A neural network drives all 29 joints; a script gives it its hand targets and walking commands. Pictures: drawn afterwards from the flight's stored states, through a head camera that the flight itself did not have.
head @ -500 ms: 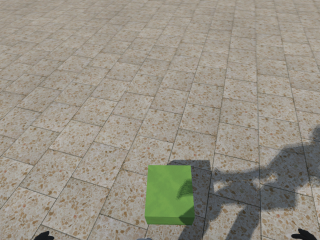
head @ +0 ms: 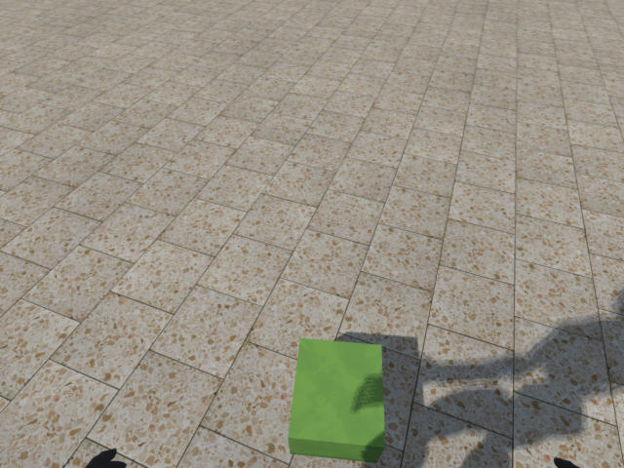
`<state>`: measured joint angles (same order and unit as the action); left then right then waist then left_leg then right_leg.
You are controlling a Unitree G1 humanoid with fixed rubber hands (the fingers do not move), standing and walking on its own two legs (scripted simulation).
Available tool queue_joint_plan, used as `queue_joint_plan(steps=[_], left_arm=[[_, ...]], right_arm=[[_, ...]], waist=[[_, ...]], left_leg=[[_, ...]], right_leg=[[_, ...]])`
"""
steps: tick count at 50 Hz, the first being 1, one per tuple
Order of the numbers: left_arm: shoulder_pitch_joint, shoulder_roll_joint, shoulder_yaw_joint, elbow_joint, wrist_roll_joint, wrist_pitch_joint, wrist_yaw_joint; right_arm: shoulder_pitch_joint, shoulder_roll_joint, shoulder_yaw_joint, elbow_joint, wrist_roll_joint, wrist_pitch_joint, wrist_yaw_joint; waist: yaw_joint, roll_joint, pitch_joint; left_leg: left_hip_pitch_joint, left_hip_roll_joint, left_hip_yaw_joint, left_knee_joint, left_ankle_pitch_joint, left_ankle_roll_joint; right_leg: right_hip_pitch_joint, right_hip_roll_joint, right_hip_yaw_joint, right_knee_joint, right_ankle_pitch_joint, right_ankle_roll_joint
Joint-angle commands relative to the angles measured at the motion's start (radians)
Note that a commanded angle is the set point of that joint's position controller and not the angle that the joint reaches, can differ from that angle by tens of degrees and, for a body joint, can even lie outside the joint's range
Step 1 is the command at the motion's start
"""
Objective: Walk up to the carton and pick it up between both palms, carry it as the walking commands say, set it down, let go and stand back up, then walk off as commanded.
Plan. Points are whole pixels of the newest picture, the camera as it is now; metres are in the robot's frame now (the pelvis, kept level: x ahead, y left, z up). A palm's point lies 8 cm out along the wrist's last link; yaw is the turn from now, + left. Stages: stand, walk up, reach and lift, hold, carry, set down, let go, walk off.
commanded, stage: walk up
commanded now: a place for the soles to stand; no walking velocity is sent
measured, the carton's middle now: (337, 398) +0.48 -0.03 -0.69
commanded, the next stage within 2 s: stand in 0.30 s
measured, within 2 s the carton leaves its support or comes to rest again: neither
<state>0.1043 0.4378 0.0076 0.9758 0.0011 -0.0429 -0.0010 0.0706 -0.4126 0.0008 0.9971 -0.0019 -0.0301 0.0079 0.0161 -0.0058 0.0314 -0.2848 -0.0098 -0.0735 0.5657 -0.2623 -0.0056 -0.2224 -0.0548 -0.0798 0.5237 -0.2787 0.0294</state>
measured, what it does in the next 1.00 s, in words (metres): stands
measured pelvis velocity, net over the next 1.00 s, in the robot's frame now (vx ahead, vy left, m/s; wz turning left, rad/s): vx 0.01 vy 0.00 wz -0.08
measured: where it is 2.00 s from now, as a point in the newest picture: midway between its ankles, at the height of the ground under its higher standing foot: outside the picture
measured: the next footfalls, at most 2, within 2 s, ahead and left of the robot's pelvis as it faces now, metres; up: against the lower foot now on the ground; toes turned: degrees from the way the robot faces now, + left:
none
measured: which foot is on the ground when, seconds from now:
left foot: down 0.00-1.00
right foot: down 0.00-1.00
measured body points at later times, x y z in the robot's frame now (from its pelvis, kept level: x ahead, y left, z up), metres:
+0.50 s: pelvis +0.00 -0.01 +0.01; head +0.02 -0.01 +0.46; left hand +0.11 +0.31 -0.11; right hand +0.11 -0.33 -0.10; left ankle +0.03 +0.12 -0.73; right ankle +0.00 -0.14 -0.73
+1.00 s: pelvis +0.01 +0.00 -0.03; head +0.12 -0.01 +0.40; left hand +0.25 +0.25 -0.13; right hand +0.23 -0.31 -0.12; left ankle +0.03 +0.12 -0.73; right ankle +0.00 -0.14 -0.73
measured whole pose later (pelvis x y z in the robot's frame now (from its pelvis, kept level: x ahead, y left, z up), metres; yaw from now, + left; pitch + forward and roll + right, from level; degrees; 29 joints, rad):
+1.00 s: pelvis +0.01 +0.00 -0.03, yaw -4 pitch +9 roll +0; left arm -0.05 0.27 0.16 0.55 0.04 0.23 -0.02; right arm -0.11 -0.33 -0.16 0.60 -0.06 0.22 0.06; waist 0.00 0.00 0.10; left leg -0.58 0.02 -0.01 0.82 -0.39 -0.02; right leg -0.57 -0.02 0.02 0.82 -0.40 0.03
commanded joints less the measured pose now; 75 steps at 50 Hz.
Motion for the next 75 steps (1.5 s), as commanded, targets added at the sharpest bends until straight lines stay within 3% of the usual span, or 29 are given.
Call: queue_joint_plan(steps=[1,7,25,26,27,28,30,34,37,42,48,51,55,64,75], left_arm=[[-0.034,0.174,0.034,-0.002,-0.001,-0.007,0.003],[-0.073,0.159,0.024,0.06,-0.008,0.005,-0.001],[-0.093,0.145,0.029,0.121,-0.003,0.017,-0.001],[-0.306,0.054,0.155,-0.229,0.024,0.048,-0.009],[-0.228,0.082,0.16,-0.426,0.043,0.111,-0.029],[-0.159,0.112,0.174,-0.428,0.058,0.169,-0.048],[-0.079,0.111,0.193,-0.456,0.077,0.245,-0.071],[-0.011,0.046,0.245,-0.488,0.088,0.292,-0.082],[-0.037,0.014,0.238,-0.534,0.075,0.29,-0.075],[-0.094,-0.015,0.222,-0.561,0.069,0.28,-0.047],[-0.163,-0.039,0.192,-0.505,0.038,0.263,-0.016],[-0.219,-0.038,0.183,-0.478,0.02,0.247,-0.007],[-0.338,-0.023,0.192,-0.467,0.005,0.246,-0.004],[-0.669,-0.009,0.201,-0.421,-0.034,0.301,-0.006],[-1.055,0.023,0.248,-0.304,-0.043,0.302,-0.006]], right_arm=[[-0.059,-0.189,-0.035,-0.008,0.0,-0.008,-0.004],[-0.092,-0.181,-0.028,0.05,0.003,-0.014,-0.011],[-0.098,-0.172,-0.024,0.113,-0.007,-0.006,-0.014],[-0.232,-0.081,-0.168,-0.238,-0.054,0.032,0.025],[-0.164,-0.062,-0.128,-0.359,-0.048,0.097,0.041],[-0.123,-0.08,-0.142,-0.372,-0.04,0.16,0.045],[-0.036,-0.116,-0.2,-0.404,-0.061,0.226,0.052],[-0.037,-0.085,-0.2,-0.511,-0.081,0.261,0.061],[-0.085,-0.092,-0.195,-0.566,-0.08,0.267,0.066],[-0.154,-0.077,-0.193,-0.544,-0.072,0.258,0.064],[-0.194,-0.067,-0.204,-0.467,-0.06,0.242,0.052],[-0.243,-0.06,-0.205,-0.439,-0.053,0.228,0.042],[-0.361,-0.051,-0.201,-0.434,-0.032,0.231,0.032],[-0.68,-0.08,-0.222,-0.401,0.013,0.275,0.042],[-1.071,-0.106,-0.251,-0.274,0.043,0.274,0.044]], waist=[[0.003,0.046,-0.058],[-0.001,0.028,-0.079],[-0.004,0.009,-0.069],[-0.024,0.016,-0.004],[-0.002,0.006,0.056],[0.009,-0.012,0.077],[-0.042,-0.006,0.071],[0.012,-0.041,-0.006],[0.008,-0.013,-0.076],[-0.002,0.023,-0.168],[-0.025,0.008,-0.308],[-0.034,0.006,-0.373],[-0.025,0.002,-0.444],[-0.018,0.003,-0.505],[0.002,-0.01,-0.7]], left_leg=[[0.018,0.103,-0.115,-0.164,0.123,0.054],[0.1,0.116,-0.084,-0.206,0.243,0.034],[0.144,0.128,-0.052,-0.277,0.217,0.017],[0.063,-0.026,0.145,-0.186,0.047,-0.026],[-0.013,-0.016,0.141,-0.15,-0.028,-0.017],[-0.012,-0.017,0.141,-0.143,-0.089,-0.021],[0.051,-0.055,0.17,-0.112,-0.109,-0.02],[0.071,-0.064,0.152,-0.063,0.0,-0.009],[-0.005,-0.038,0.137,-0.039,0.071,-0.018],[-0.075,-0.033,0.109,0.079,0.203,-0.042],[-0.114,-0.032,0.083,0.214,0.429,-0.057],[-0.156,-0.031,0.074,0.257,0.479,-0.06],[-0.258,-0.031,0.079,0.282,0.393,-0.056],[-0.417,-0.023,0.109,0.285,0.08,-0.046],[-0.545,-0.025,0.121,0.341,-0.01,-0.04]], right_leg=[[0.048,-0.078,0.083,-0.134,0.053,-0.06],[0.089,-0.087,0.094,-0.194,0.157,-0.048],[0.105,-0.088,0.111,-0.255,0.132,-0.042],[-0.084,0.093,0.07,-0.121,-0.035,-0.028],[-0.059,0.084,0.047,-0.103,-0.084,-0.022],[-0.057,0.077,0.024,-0.121,-0.137,-0.018],[-0.091,0.059,0.006,-0.137,-0.186,-0.02],[-0.04,0.062,0.055,-0.08,-0.098,-0.008],[0.023,0.097,0.048,0.014,0.029,0.015],[-0.085,0.1,0.054,0.156,0.191,0.015],[-0.214,0.106,0.059,0.26,0.384,0.011],[-0.287,0.102,0.067,0.29,0.422,0.008],[-0.354,0.092,0.076,0.314,0.376,0.011],[-0.522,0.089,0.051,0.329,0.086,0.014],[-0.631,0.093,0.039,0.373,-0.005,0.016]])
